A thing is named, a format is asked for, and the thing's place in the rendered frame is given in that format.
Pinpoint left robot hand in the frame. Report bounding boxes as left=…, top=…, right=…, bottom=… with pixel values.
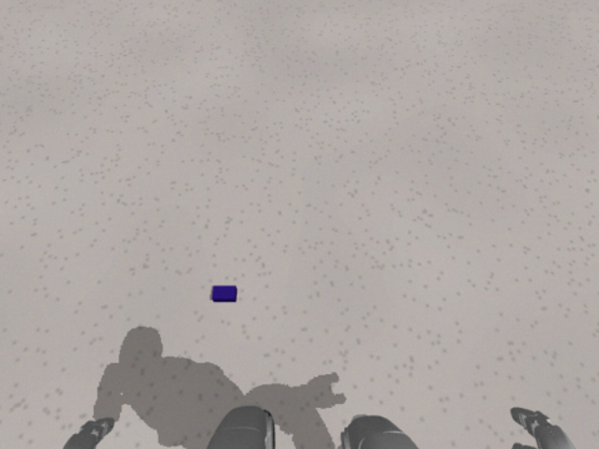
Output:
left=63, top=417, right=114, bottom=449

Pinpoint right robot hand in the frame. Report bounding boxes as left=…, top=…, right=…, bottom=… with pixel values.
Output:
left=510, top=407, right=576, bottom=449

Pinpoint small box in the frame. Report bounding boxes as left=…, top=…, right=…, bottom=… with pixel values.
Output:
left=212, top=285, right=237, bottom=302

